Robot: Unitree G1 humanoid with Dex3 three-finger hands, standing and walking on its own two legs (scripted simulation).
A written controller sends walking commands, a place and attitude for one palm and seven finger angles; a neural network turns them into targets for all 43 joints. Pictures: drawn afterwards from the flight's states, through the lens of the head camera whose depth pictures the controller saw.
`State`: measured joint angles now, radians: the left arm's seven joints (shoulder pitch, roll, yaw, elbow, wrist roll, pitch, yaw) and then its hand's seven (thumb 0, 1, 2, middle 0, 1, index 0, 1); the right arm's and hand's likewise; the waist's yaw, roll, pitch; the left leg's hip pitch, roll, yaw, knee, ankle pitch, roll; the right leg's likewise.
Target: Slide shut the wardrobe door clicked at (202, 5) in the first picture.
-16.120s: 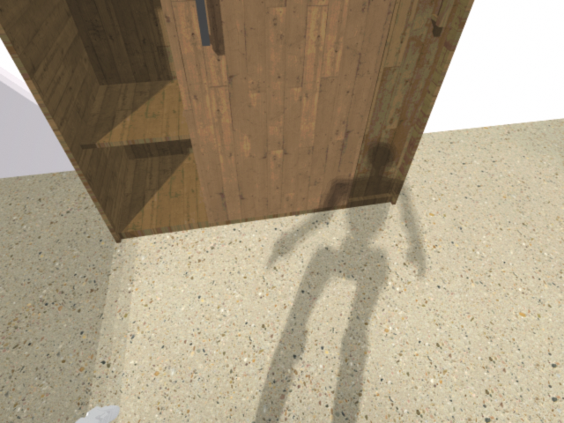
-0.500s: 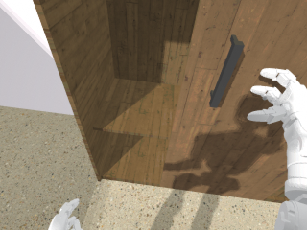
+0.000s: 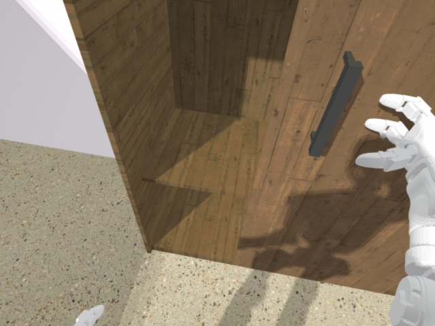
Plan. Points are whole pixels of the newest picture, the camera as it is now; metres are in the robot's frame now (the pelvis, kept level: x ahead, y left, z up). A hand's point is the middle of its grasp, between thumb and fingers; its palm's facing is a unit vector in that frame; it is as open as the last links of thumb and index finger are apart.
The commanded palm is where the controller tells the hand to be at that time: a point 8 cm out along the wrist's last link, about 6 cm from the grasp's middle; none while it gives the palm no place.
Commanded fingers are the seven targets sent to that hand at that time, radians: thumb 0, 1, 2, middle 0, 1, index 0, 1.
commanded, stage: move the hooked fingers beside the handle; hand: right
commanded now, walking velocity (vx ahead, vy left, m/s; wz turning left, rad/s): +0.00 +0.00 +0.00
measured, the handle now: (330, 108) +0.49 -0.15 +0.19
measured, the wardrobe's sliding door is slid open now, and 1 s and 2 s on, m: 0.40 0.40 0.40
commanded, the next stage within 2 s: feel for the door with the fingertips in 0.54 s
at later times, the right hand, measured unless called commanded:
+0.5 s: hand (375, 133) +0.42 -0.22 +0.20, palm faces +0.11 +0.99 -0.01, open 14.0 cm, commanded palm +0.39 -0.27 +0.19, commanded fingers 0.00 0.50 -0.30 0.30 1.20 0.30 1.20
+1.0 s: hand (356, 130) +0.43 -0.19 +0.19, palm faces +0.09 +1.00 +0.01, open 14.0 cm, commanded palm +0.40 -0.23 +0.19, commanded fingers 0.00 0.50 -0.30 0.30 1.20 0.30 1.20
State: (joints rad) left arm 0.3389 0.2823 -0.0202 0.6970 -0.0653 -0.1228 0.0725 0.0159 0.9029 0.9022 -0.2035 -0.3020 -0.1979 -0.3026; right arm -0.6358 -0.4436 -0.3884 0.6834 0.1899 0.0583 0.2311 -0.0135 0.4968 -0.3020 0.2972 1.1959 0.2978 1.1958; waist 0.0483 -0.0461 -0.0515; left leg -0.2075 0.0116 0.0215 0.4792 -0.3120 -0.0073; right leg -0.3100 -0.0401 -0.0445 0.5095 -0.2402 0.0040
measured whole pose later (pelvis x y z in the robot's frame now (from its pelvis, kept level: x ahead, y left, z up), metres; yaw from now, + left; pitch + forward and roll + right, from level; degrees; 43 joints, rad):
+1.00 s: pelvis +0.00 +0.00 +0.00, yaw +0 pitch +3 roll +0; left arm 0.31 0.27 -0.01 0.70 -0.06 -0.12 0.06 0.02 0.90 0.90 -0.20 -0.30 -0.20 -0.30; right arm -0.65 -0.35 -0.31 0.61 0.19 0.08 0.14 -0.01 0.50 -0.30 0.30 1.20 0.30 1.20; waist 0.04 -0.05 -0.05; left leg -0.20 0.01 0.03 0.48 -0.32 0.00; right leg -0.31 -0.04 -0.04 0.51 -0.25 0.01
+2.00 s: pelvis +0.00 +0.00 +0.00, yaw +0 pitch +3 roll +0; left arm 0.33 0.26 -0.02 0.71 -0.06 -0.10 0.05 0.02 0.90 0.90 -0.20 -0.30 -0.20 -0.30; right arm -0.73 -0.36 -0.31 0.74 0.16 0.04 0.11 -0.01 0.50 -0.30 0.30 1.20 0.30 1.20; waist 0.05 -0.05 -0.05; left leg -0.23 0.01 0.02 0.50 -0.31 0.00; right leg -0.33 -0.04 -0.04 0.52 -0.24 0.01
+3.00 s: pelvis +0.00 +0.01 +0.00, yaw -1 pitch +2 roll +0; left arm 0.27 0.25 -0.02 0.71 -0.05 -0.08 0.05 0.01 0.90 0.90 -0.20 -0.30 -0.20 -0.30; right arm -0.73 -0.24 -0.22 0.64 0.15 0.10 0.00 -0.01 0.50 -0.30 0.30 1.20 0.30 1.20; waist 0.04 -0.05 -0.05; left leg -0.21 0.00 0.04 0.49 -0.33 0.01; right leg -0.31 -0.04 -0.03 0.51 -0.24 0.02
